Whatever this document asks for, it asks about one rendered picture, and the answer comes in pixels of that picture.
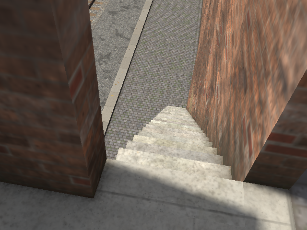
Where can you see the stairs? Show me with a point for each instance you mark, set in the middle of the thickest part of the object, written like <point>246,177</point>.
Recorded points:
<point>173,140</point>

